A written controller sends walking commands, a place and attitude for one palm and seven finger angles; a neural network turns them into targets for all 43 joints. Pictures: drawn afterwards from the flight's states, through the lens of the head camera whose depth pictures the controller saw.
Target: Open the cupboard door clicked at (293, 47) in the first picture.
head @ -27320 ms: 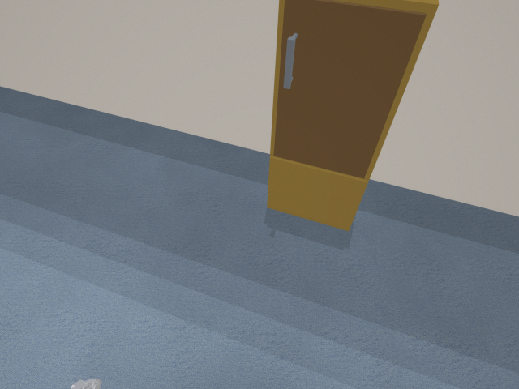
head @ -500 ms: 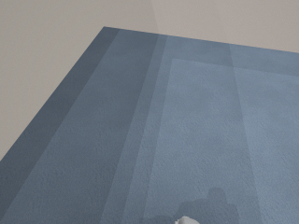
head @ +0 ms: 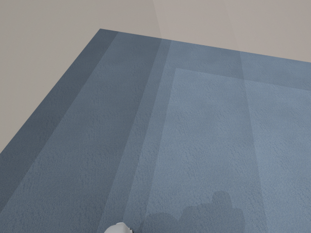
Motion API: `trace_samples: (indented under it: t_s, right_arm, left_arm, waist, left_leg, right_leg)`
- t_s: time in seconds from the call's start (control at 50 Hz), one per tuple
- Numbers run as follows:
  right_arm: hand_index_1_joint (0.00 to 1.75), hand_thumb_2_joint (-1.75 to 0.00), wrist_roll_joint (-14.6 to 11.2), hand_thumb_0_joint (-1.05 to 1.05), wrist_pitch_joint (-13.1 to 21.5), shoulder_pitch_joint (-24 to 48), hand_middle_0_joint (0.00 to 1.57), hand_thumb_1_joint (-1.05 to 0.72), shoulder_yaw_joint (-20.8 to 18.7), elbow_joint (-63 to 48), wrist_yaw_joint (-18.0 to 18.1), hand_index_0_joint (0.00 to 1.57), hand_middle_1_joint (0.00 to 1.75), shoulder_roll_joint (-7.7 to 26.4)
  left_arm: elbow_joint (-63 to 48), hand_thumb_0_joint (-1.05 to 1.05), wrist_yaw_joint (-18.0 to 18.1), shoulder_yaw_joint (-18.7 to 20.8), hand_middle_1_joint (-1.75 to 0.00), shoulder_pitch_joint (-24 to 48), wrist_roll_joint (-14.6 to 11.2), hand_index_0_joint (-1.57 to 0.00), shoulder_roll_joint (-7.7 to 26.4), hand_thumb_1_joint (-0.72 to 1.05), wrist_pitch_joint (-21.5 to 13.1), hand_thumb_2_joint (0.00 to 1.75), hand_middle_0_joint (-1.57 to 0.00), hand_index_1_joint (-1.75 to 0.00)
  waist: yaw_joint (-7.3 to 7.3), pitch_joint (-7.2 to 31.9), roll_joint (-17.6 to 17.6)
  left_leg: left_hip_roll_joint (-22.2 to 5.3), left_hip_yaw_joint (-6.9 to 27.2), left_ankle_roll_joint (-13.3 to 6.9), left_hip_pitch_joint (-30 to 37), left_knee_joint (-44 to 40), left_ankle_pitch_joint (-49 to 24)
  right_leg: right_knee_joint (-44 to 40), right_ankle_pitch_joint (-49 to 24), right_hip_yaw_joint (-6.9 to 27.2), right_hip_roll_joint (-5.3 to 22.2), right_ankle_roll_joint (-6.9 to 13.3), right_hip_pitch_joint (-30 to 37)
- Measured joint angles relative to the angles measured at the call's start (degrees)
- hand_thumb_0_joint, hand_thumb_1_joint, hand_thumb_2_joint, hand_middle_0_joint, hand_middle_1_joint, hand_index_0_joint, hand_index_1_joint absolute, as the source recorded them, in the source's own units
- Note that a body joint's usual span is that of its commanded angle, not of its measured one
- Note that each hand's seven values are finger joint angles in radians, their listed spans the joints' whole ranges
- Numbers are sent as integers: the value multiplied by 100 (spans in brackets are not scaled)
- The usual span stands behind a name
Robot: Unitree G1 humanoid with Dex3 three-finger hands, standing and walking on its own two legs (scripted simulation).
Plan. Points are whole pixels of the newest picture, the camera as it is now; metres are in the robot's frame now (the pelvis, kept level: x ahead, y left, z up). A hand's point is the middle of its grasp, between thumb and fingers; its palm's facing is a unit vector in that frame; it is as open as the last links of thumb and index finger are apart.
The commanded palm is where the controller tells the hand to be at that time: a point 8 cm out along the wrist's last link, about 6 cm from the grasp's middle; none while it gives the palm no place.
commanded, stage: turn to face it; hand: left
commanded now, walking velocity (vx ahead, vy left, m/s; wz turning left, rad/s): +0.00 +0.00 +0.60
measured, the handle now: out of the picture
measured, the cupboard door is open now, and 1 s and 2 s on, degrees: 49 49 49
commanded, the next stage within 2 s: none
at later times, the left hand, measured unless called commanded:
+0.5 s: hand out of the picture +0.12 +0.16 -0.14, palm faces +0.30 -0.91 -0.29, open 7.4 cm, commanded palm none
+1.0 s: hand out of the picture +0.09 +0.15 -0.16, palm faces +0.58 -0.75 -0.31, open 7.4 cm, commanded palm none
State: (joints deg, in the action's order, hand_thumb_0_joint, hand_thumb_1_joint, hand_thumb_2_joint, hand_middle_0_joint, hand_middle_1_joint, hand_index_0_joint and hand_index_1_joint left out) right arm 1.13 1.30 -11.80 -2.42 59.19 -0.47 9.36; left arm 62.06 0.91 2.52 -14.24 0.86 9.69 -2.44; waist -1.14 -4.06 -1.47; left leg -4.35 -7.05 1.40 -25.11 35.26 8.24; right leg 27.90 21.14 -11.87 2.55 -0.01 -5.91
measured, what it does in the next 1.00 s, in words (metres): walks ahead, turning left: left foot, then right foot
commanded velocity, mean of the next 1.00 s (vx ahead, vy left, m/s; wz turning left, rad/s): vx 0.00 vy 0.00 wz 0.60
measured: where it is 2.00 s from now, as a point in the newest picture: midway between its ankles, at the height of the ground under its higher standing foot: outside the picture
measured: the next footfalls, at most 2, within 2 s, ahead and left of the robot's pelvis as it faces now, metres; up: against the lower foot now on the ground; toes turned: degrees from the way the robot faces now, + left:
left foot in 0.02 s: +0.14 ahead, +0.11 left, +0.00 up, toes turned +8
right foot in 0.34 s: +0.13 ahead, -0.16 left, +0.00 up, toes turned +9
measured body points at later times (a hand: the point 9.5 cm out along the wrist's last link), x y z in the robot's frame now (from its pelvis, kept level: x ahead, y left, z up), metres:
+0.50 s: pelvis +0.09 -0.06 +0.01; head +0.14 -0.06 +0.45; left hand +0.10 +0.21 -0.12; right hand +0.25 -0.29 -0.14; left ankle +0.05 +0.08 -0.65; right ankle +0.09 -0.17 -0.73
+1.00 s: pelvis +0.14 -0.09 -0.01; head +0.19 -0.07 +0.43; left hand +0.06 +0.19 -0.13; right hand +0.37 -0.24 -0.16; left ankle +0.06 +0.05 -0.71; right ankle +0.22 -0.18 -0.73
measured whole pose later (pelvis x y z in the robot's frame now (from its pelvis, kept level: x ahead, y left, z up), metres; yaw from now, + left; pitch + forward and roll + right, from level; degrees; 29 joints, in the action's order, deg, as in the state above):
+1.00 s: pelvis +0.14 -0.09 -0.01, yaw +36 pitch +1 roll +1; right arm 1.2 -4.2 -7.8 -4.4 52.1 -0.9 14.0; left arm 48.9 0.7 3.1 -10.1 1.4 13.6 0.7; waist 0.2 -5.3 1.3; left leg 0.2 3.8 1.9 -24.8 46.2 25.2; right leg 38.8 19.0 -3.8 4.2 -0.9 -20.3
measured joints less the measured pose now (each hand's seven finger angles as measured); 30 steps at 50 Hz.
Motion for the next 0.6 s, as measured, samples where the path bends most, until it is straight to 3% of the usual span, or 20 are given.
trace_samples:
  t_s: [0.02, 0.06, 0.1, 0.14, 0.24, 0.32, 0.36, 0.4, 0.46, 0.5, 0.6]
  right_arm:
    - [30, -90, 24, 1, 19, 2, 19, -92, 5, -69, -12, 20, 30, 65]
    - [30, -90, 55, 1, 9, 100, 20, -92, 2, -146, 38, 20, 30, 63]
    - [30, -90, 65, 1, -30, 157, 20, -92, 11, -230, 91, 20, 30, 46]
    - [30, -90, 69, 1, -64, 181, 20, -92, 10, -298, 127, 20, 30, 54]
    - [30, -90, 83, 1, -163, 238, 20, -91, -18, -424, 104, 20, 30, 135]
    - [30, -90, 71, 1, -299, 219, 20, -91, -116, -534, 55, 21, 30, 228]
    - [30, -90, 32, 1, -386, 193, 20, -91, -184, -571, 26, 21, 30, 276]
    - [30, -90, 28, 1, -475, 219, 20, -91, -256, -555, -10, 21, 30, 377]
    - [30, -90, 22, 1, -545, 288, 20, -91, -303, -555, -48, 20, 30, 494]
    - [30, -90, 7, 1, -551, 341, 20, -91, -295, -585, -70, 20, 30, 522]
    - [30, -90, -20, 1, -534, 551, 19, -91, -216, -670, -113, 20, 30, 549]
  left_arm:
    - [-24, 1, 1, -1, -30, -65, -16, -20, -35, 93, 47, 90, -20, -30]
    - [-67, 1, 17, 9, -30, -34, -47, -20, 7, 92, 195, 90, -20, -30]
    - [-130, 1, 26, 41, -30, 116, -32, -20, 64, 92, 317, 90, -20, -30]
    - [-250, 1, 7, 81, -30, 296, -20, -20, 96, 92, 366, 90, -20, -30]
    - [-672, 1, -17, 123, -30, 621, -22, -20, 134, 91, 387, 90, -20, -30]
    - [-947, 1, -17, 122, -30, 723, -16, -20, 183, 91, 349, 90, -20, -30]
    - [-1073, 1, 0, 120, -30, 677, 31, -20, 234, 91, 279, 90, -20, -30]
    - [-1124, 1, 30, 77, -30, 636, 60, -20, 210, 91, 267, 90, -20, -30]
    - [-1133, 1, 65, 30, -30, 490, 56, -20, 183, 91, 265, 90, -20, -30]
    - [-1105, 1, 65, 6, -30, 399, 57, -20, 190, 91, 255, 90, -20, -30]
    - [-1048, 1, 35, -42, -30, 201, 68, -20, 225, 91, 224, 90, -20, -30]
  waist:
    - [35, 38, 61]
    - [14, 45, -23]
    - [28, 40, -72]
    - [65, 30, -52]
    - [79, 23, 133]
    - [8, 71, 303]
    - [34, 131, 270]
    - [35, 100, 276]
    - [18, 47, 189]
    - [0, -3, 81]
    - [75, -191, -120]
  left_leg:
    - [4, 62, -184, 95, -128, -187]
    - [124, 114, -408, -8, 211, 367]
    - [226, 192, -417, -45, 276, 522]
    - [307, 295, -350, 0, 100, 424]
    - [392, 620, -265, 156, -376, 200]
    - [417, 974, -81, 148, -347, 229]
    - [496, 1056, -6, -9, 53, 711]
    - [548, 950, 23, -317, 1191, 1599]
    - [477, 643, 127, -607, 2561, 1740]
    - [392, 468, 194, -545, 2582, 1703]
    - [306, 152, 201, -23, 1286, 1637]
  right_leg:
    - [405, 228, -47, 16, -55, -105]
    - [1774, 998, 237, 71, -154, -621]
    - [2979, 1141, 585, 13, -218, -1205]
    - [3509, 897, 780, 11, -277, -1643]
    - [2695, 595, 1025, 35, -337, -1947]
    - [1236, 122, 1032, -46, -310, -1516]
    - [659, -232, 997, 7, -147, -1296]
    - [751, -205, 835, 98, -18, -1206]
    - [478, -185, 619, 257, 30, -890]
    - [275, -219, 470, 360, 36, -699]
    - [212, -93, 73, 547, 5, -462]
